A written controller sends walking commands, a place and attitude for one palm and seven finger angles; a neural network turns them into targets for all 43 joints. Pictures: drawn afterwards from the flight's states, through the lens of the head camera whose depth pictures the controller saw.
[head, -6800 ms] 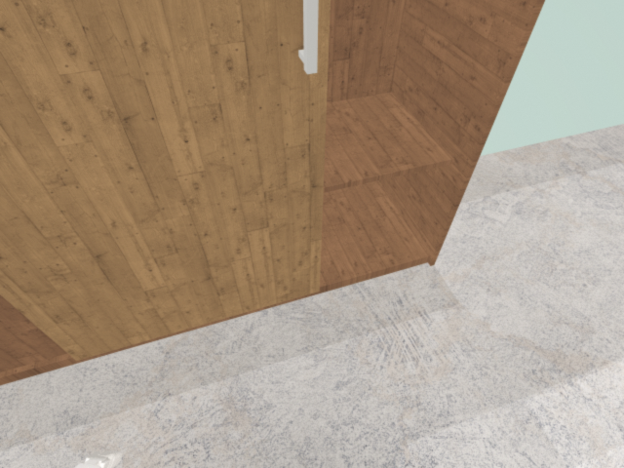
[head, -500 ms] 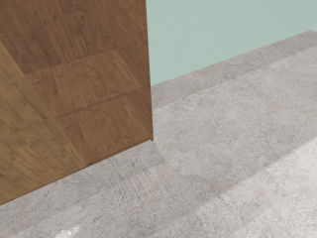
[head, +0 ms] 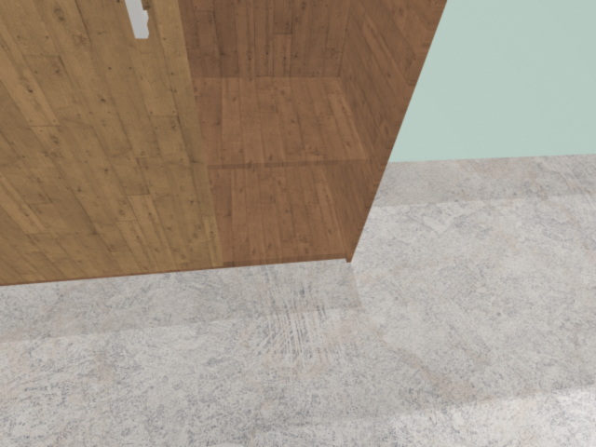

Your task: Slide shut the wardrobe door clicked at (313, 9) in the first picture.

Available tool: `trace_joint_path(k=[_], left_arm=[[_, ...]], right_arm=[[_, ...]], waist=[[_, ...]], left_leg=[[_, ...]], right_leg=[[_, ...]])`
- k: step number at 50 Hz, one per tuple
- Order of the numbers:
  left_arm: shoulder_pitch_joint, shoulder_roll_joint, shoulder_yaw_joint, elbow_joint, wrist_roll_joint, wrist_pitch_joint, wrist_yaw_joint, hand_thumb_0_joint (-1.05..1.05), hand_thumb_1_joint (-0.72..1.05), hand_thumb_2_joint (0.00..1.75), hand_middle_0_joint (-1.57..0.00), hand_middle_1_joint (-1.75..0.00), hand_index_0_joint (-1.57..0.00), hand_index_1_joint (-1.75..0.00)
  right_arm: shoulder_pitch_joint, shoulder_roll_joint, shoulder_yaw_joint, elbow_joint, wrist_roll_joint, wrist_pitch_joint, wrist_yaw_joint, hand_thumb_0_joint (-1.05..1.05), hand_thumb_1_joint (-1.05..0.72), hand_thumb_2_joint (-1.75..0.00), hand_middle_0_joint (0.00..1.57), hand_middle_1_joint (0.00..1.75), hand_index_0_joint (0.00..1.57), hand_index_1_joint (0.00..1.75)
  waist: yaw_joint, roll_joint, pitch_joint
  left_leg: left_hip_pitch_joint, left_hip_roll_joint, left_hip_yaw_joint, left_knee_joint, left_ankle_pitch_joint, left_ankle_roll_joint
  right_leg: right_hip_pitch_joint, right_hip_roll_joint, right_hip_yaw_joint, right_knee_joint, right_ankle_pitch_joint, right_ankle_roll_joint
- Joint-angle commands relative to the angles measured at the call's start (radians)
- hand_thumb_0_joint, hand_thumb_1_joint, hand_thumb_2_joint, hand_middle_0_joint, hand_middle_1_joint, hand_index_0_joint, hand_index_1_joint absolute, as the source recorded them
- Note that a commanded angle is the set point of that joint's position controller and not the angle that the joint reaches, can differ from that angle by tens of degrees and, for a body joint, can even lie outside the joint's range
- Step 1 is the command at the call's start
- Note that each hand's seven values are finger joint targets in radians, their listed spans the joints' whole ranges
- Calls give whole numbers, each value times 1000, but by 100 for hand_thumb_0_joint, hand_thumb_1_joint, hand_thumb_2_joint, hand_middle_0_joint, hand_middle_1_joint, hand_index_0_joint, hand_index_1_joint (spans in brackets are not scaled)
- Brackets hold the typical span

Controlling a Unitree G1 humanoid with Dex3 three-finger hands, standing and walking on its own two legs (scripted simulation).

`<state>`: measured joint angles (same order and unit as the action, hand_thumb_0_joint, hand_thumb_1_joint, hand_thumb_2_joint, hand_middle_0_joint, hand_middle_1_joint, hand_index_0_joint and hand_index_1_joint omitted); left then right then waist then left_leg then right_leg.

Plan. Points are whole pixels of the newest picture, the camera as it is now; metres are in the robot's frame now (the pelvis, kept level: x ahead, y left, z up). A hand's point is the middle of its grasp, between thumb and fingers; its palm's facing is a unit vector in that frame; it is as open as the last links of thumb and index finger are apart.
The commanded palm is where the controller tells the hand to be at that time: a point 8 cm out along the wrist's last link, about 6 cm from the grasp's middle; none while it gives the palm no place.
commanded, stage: turn to face it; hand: left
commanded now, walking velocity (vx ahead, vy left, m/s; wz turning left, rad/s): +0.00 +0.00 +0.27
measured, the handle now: out of the picture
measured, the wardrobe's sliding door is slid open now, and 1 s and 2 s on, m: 0.48 0.48 0.48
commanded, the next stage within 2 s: take the last steps up to it in 0.22 s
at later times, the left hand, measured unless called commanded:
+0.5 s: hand out of the picture +0.03 +0.17 -0.13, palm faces +0.19 -0.95 -0.25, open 7.3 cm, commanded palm none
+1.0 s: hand out of the picture -0.02 +0.24 -0.17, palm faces +0.27 -0.95 -0.16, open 7.4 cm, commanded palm none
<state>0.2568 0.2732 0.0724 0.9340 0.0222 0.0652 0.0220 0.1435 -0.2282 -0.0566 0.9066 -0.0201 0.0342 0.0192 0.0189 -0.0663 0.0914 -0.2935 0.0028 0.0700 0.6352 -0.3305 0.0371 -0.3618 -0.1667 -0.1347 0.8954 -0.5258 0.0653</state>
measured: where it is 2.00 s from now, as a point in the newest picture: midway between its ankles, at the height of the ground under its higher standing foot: (246, 437)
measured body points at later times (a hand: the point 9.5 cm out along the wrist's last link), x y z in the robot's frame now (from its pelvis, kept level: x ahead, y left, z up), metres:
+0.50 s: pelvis +0.01 -0.02 +0.02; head +0.01 -0.05 +0.47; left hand +0.02 +0.22 -0.11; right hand +0.07 -0.25 -0.15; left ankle -0.02 +0.11 -0.65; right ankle +0.00 -0.12 -0.72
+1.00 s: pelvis +0.10 +0.09 +0.01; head +0.11 +0.11 +0.46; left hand -0.03 +0.29 -0.15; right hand +0.23 -0.11 -0.13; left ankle +0.10 +0.19 -0.72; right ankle +0.05 -0.05 -0.65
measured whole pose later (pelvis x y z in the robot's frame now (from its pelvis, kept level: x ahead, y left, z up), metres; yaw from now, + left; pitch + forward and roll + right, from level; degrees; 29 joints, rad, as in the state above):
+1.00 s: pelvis +0.10 +0.09 +0.01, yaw +10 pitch -1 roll +0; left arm 0.44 0.16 0.05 1.16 0.03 0.01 0.01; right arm 0.18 -0.13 -0.05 0.99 -0.01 -0.06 -0.01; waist 0.04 -0.04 0.04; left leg -0.25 0.03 0.16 0.55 -0.28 0.04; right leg -0.36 -0.11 -0.07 1.11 -0.43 -0.01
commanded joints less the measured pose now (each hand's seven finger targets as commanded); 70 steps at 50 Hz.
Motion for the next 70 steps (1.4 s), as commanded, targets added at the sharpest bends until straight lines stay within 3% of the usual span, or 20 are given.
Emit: trace_joint_path(k=[1, 11, 16, 17, 19, 20, 23, 34, 39, 42, 44, 46, 48, 51, 59, 65, 66, 67, 68, 70], left_arm=[[-68, 60, 11, -82, -8, -30, -7, 0, 90, 90, -20, -30, -20, -30], [-62, 16, -5, -54, -12, -34, -3, 0, 90, 90, -20, -30, -20, -30], [41, 5, -10, -14, -16, -55, 9, 0, 90, 90, -20, -30, -20, -30], [75, 19, -8, 2, -12, -68, 13, 0, 90, 90, -20, -30, -20, -30], [110, 157, 14, -2, 7, -77, 10, 0, 90, 90, -20, -30, -20, -30], [117, 142, 23, -2, 1, -78, 12, 0, 90, 90, -20, -30, -20, -30], [46, 62, 3, -5, -2, -104, 5, 0, 90, 90, -20, -30, -20, -30], [252, 15, -10, 125, 10, -144, 3, 0, 90, 90, -20, -30, -20, -30], [250, 35, -6, 162, 13, -134, 4, 0, 90, 90, -20, -30, -20, -30], [208, 23, -1, 165, 6, -119, 1, 0, 90, 90, -20, -30, -20, -30], [236, -83, -24, 128, -6, -115, -10, 0, 90, 90, -20, -30, -20, -30], [120, -70, -23, 98, -2, -107, -7, 0, 90, 90, -20, -30, -20, -30], [94, -67, -13, 117, 5, -104, -25, 0, 90, 90, -20, -30, -20, -30], [168, -98, -11, 138, 8, -87, -29, 0, 90, 90, -20, -30, -20, -30], [-26, -75, -12, 41, 2, -75, -34, 0, 90, 90, -20, -30, -20, -30], [-20, -52, -9, 38, 3, -92, -32, 0, 90, 90, -20, -30, -20, -30], [76, -29, -1, 69, 5, -103, -28, 0, 90, 90, -20, -30, -20, -30], [179, 38, 12, 102, 9, -118, -17, 0, 90, 90, -20, -30, -20, -30], [245, 106, 19, 118, -6, -119, -9, 0, 90, 90, -20, -30, -20, -30], [81, 70, -1, 87, -13, -114, 11, 0, 90, 90, -20, -30, -20, -30]], right_arm=[[45, -182, -33, -42, -4, -21, -38, 0, -90, -90, 20, 30, 20, 30], [80, -153, -28, -3, -5, -20, -40, 0, -90, -90, 20, 30, 20, 30], [46, -125, -26, 7, 2, -18, -36, 0, -90, -90, 20, 30, 20, 30], [47, -98, -20, 14, 8, -22, -32, 0, -90, -90, 20, 30, 20, 30], [37, -36, -12, -23, 9, -15, -22, 0, -90, -90, 20, 30, 20, 30], [13, -90, -29, -24, -7, 3, -18, 0, -90, -90, 20, 30, 20, 30], [57, -68, -37, 32, -14, -3, 7, 0, -90, -90, 20, 30, 20, 30], [-25, -6, -15, 25, -8, -25, 22, 0, -90, -90, 20, 30, 20, 30], [-50, 20, 2, 24, 1, -51, 26, 0, -90, -90, 20, 30, 20, 30], [171, -32, -7, 97, -2, -74, 7, 0, -90, -90, 20, 30, 20, 30], [412, -215, -50, 158, -8, -84, -25, 0, -90, -90, 20, 30, 20, 30], [316, -173, -40, 143, -3, -76, -41, 0, -90, -90, 20, 30, 20, 30], [203, -63, -9, 119, -2, -88, -41, 0, -90, -90, 20, 30, 20, 30], [175, -17, -5, 108, -1, -111, -46, 0, -90, -90, 20, 30, 20, 30], [220, -43, -5, 138, -5, -110, -47, 0, -90, -90, 20, 30, 20, 30], [253, -47, -2, 174, -9, -90, -47, 0, -90, -90, 20, 30, 20, 30], [247, -38, 4, 177, -2, -92, -46, 0, -90, -90, 20, 30, 20, 30], [266, -2, 12, 169, 9, -96, -44, 0, -90, -90, 20, 30, 20, 30], [299, 21, 16, 156, 17, -94, -48, 0, -90, -90, 20, 30, 20, 30], [249, 16, 15, 162, 22, -61, -59, 0, -90, -90, 20, 30, 20, 30]], waist=[[-42, 260, -113], [-51, 210, -117], [4, 171, -129], [20, 110, -147], [44, -208, -75], [58, -244, -34], [-5, -28, 47], [41, -92, 42], [41, -126, 38], [-67, -8, -46], [-129, 420, -188], [-112, 306, -99], [-57, 194, 30], [-1, 168, -11], [-15, 154, 37], [1, 103, 7], [49, 57, -45], [75, -69, -142], [62, -152, -223], [21, -58, -194]], left_leg=[[141, 267, -293, -296, 501, 138], [172, 233, -314, -302, 498, 148], [65, 185, -316, -230, 442, 103], [6, 133, -277, -167, 291, 56], [-257, -58, -103, 176, -239, -44], [-291, -13, -149, 327, -230, -40], [-334, 29, -132, 493, 7, -48], [-370, 92, -28, 276, 116, -75], [-144, 63, 35, 35, 58, -42], [231, 24, 67, -169, 97, -24], [503, 388, -433, -349, 70, 93], [322, 417, -447, -432, -141, 150], [125, 338, -286, -465, -49, 122], [85, 286, -150, -472, 154, 126], [182, 284, -71, -442, 395, 157], [143, 246, -32, -241, 481, 100], [94, 197, 11, -101, 482, 63], [-63, 102, 74, 114, 323, 9], [-138, 0, 80, 346, -218, -36], [-72, 52, -80, 426, -275, -46]], right_leg=[[-180, 33, 121, 252, 59, 2], [-45, 100, 97, -59, 70, 2], [179, 123, 81, -393, 256, -13], [286, 83, 114, -529, 335, -18], [298, -279, 516, -721, 110, -189], [215, -288, 560, -775, -46, -215], [176, -171, 361, -761, 9, -162], [315, -156, 182, -750, 294, -175], [231, -152, 128, -684, 378, -171], [98, -75, 43, -442, 360, -132], [-221, 120, -36, 112, -81, -61], [-314, 62, 83, 331, -11, -87], [-264, 15, 103, 313, 147, -82], [-180, 21, 91, 230, 227, -65], [-189, 39, 73, -90, 296, -59], [86, 133, 0, -329, 327, -97], [241, 121, 29, -397, 412, -109], [444, -45, 247, -395, 682, -173], [520, -252, 457, -483, 1076, -299], [315, -248, 392, -516, 1176, -340]])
